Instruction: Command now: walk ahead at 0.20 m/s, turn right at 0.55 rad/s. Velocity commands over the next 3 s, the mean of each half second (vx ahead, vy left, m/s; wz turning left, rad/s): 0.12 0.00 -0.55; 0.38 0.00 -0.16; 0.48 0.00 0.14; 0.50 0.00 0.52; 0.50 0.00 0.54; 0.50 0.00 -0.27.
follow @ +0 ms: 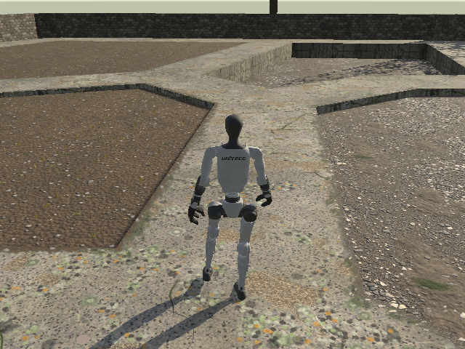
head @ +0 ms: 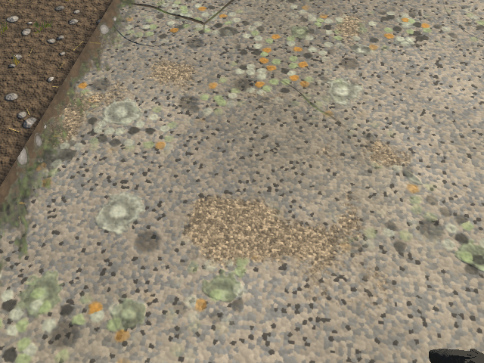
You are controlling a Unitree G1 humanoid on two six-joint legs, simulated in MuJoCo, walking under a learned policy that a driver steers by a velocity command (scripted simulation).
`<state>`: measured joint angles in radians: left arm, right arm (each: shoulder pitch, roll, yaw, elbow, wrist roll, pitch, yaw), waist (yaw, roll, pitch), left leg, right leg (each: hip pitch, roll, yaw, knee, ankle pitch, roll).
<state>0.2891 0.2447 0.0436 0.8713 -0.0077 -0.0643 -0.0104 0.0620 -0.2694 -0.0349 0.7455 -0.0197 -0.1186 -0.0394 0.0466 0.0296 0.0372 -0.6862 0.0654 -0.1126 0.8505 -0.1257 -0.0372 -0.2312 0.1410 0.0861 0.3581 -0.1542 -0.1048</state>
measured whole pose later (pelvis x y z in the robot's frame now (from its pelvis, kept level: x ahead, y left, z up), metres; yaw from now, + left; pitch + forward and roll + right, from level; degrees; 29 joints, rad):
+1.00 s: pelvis +0.26 -0.05 -0.01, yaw -21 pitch +3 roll +1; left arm 0.50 0.23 0.03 0.83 -0.01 -0.06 0.01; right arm 0.06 -0.26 -0.05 0.72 0.02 -0.08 0.06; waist 0.09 0.05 0.00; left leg -0.65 0.05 0.02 0.60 0.05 0.02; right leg 0.10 0.01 0.00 0.20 -0.36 -0.03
